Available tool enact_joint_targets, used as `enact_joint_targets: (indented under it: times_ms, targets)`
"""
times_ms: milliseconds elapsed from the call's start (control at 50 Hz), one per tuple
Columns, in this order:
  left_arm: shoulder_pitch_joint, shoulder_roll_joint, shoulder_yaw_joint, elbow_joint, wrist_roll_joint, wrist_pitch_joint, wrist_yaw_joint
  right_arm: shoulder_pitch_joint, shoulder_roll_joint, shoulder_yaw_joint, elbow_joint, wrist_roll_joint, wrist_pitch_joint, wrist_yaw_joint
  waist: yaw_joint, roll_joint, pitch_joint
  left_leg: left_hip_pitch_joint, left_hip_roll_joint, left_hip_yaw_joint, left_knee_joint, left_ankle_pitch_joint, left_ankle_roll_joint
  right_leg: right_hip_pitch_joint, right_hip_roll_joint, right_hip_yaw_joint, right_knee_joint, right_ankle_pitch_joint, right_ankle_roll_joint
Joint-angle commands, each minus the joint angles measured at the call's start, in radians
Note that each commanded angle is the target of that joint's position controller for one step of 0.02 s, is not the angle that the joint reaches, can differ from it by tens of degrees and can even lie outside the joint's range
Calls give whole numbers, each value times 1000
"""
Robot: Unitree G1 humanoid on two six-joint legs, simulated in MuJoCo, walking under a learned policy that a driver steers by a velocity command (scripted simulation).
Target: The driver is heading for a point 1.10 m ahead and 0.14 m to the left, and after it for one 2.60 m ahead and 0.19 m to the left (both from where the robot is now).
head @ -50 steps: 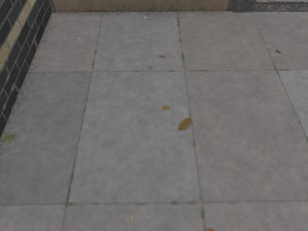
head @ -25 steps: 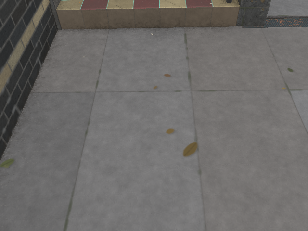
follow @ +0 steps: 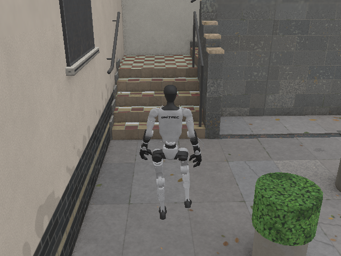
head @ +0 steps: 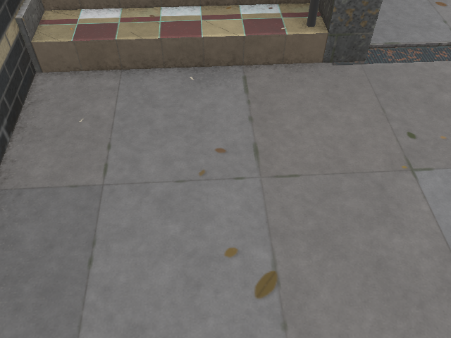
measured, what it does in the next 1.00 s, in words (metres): walks ahead: right foot, then left foot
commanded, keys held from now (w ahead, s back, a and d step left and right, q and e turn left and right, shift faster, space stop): w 1.00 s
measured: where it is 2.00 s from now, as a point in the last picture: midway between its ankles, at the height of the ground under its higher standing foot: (229, 199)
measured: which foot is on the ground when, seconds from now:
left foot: down 0.00-0.32, up 0.34-0.84, down 0.86-1.00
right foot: up 0.00-0.28, down 0.30-0.86, up 0.88-1.00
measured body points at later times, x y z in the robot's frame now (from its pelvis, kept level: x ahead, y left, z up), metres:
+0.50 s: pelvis +0.28 -0.08 +0.00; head +0.29 -0.10 +0.45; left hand +0.33 +0.18 -0.12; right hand +0.37 -0.35 -0.14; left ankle +0.29 +0.08 -0.66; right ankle +0.29 -0.16 -0.74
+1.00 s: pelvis +0.55 -0.01 -0.01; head +0.58 +0.00 +0.44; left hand +0.59 +0.25 -0.15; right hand +0.66 -0.27 -0.13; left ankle +0.61 +0.07 -0.74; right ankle +0.47 -0.17 -0.65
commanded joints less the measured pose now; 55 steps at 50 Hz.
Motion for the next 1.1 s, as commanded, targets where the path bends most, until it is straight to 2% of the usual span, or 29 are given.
enact_joint_targets:
  times_ms: [20,100,200,240,280,300,320,340,360,380,400,420,460,500,560,640,740,800,820,840,860,880,900,920,940,960,1000,1040,1100]
  targets:
    - [34,46,13,-42,12,3,7,-41,-132,-21,-55,2,-18,-20,47,74,55,-107,279,-206,-204,73,171,-19,-42,1,-143,162,27]
    - [-129,28,6,-85,3,-8,-6,41,-160,-26,-38,18,-5,-35,-13,76,54,-19,264,-159,-187,87,126,15,5,-38,-433,307,35]
    - [-250,44,3,-134,-10,-17,-37,114,-170,-32,-4,27,17,-37,-48,91,81,146,328,-180,-114,62,112,9,33,-43,-582,215,15]
    - [-225,66,10,-140,-10,-26,-47,104,-182,-38,-3,27,28,-39,-20,105,66,190,352,-193,-57,118,96,70,50,-52,-623,134,-13]
    - [-33,123,43,-87,-8,-33,-45,66,-175,-33,-13,21,39,-39,86,106,-42,169,293,-140,167,403,59,337,109,-100,-665,101,-56]
    - [173,198,70,-37,0,-35,-37,56,-135,-16,-37,6,38,-39,163,44,-191,15,232,-82,450,347,22,638,4,17,-638,124,-116]
    - [297,312,98,-12,14,-26,-35,162,-15,21,-54,3,14,-29,140,-212,-331,-413,57,-16,853,-68,-58,1037,-242,458,-704,20,-276]
    - [310,225,74,-8,12,-25,-39,160,-65,12,-36,22,-13,-24,150,-217,-391,-554,48,-172,1012,-420,-46,1072,-285,693,-834,-69,-307]
    - [213,165,54,-25,6,-27,-39,63,-158,-12,-64,48,-27,-20,129,-146,-233,-636,113,-182,1063,-358,-24,943,-251,544,-841,-69,-247]
    - [112,128,40,-49,5,-25,-39,-2,-163,-15,-81,48,-28,-24,99,-72,-150,-611,170,-153,1029,-257,-18,794,-208,395,-860,7,-211]
    - [46,96,29,-60,8,-23,-44,-35,-149,-19,-85,34,-21,-31,70,-19,-84,-570,203,-138,961,-188,-24,661,-163,296,-899,76,-193]
    - [18,71,21,-59,14,-25,-48,-26,-134,-25,-83,24,-6,-36,37,-29,-52,-508,231,-140,901,-140,-28,574,-122,219,-935,118,-172]
    - [39,73,23,-36,17,-30,-53,10,-87,-21,-73,20,19,-38,11,-42,-33,-447,235,-123,857,-96,-42,499,-91,146,-978,203,-180]
    - [76,101,31,-12,18,-33,-45,-25,-88,-26,-89,16,29,-41,6,-23,-8,-495,239,-119,794,-31,-57,499,-86,97,-997,290,-190]
    - [125,113,33,11,15,-23,-27,-145,-82,-28,-131,9,27,-40,30,-15,19,-567,238,-114,618,103,-73,539,-81,55,-1011,326,-181]
    - [181,130,34,36,5,-16,-14,-288,-64,-21,-169,16,20,-28,74,-19,51,-524,203,-79,391,241,-72,565,-63,8,-1032,257,-156]
    - [247,138,42,82,-4,3,-7,-407,-71,-16,-219,26,8,-2,100,-21,97,-556,184,-80,268,177,-45,718,-124,16,-979,258,-149]
    - [222,156,51,85,-6,17,-1,-368,-100,-26,-221,26,-2,10,58,-40,61,-443,151,-53,228,71,-9,766,-142,12,-891,427,-126]
    - [200,164,53,80,-5,21,-1,-297,-123,-39,-203,25,-4,9,15,-55,14,-321,116,-22,220,52,8,757,-127,-4,-809,594,-113]
    - [183,149,47,75,0,27,-1,-141,-163,-63,-153,24,-4,3,-60,-44,-75,-112,82,2,209,63,34,711,-74,-42,-632,705,-89]
    - [183,121,32,53,12,27,-2,50,-233,-87,-108,15,-2,-6,-125,32,-216,206,218,-151,238,85,92,511,-16,-82,-344,518,-54]
    - [310,-12,-6,50,13,5,-16,152,-315,-106,-82,5,5,-7,-75,287,-360,582,463,-630,148,-100,257,85,172,-88,56,-66,20]
    - [278,46,5,65,-4,-23,-21,143,-231,-79,-86,11,5,-6,-94,259,-389,586,481,-802,28,-170,247,-33,170,73,192,-363,1]
    - [177,125,27,30,-31,-38,-24,53,-186,-65,-98,17,2,-7,-76,211,-234,453,451,-651,13,-160,192,-110,111,64,228,-302,-18]
    - [112,132,29,11,-32,-41,-17,-46,-156,-54,-122,16,2,-7,-42,129,-142,287,416,-515,-11,-74,161,-84,52,30,183,-199,-23]
    - [78,124,35,6,-16,-35,-9,-105,-124,-45,-129,8,0,-3,-11,81,-77,144,376,-420,-46,2,145,-38,17,16,122,-132,-20]
    - [123,80,39,15,-7,-5,-3,-128,-90,-35,-118,-4,-5,4,43,124,-50,8,321,-314,-107,51,130,75,-21,20,43,-67,-17]
    - [127,56,39,15,-5,13,0,-96,-114,-41,-96,-1,-10,-2,55,118,-23,-36,308,-255,-145,104,145,73,-29,5,-10,-30,-3]
    - [12,67,45,-26,7,18,3,-41,-146,-48,-73,1,-6,-23,35,89,17,1,313,-219,-171,163,149,-37,-37,2,-158,103,26]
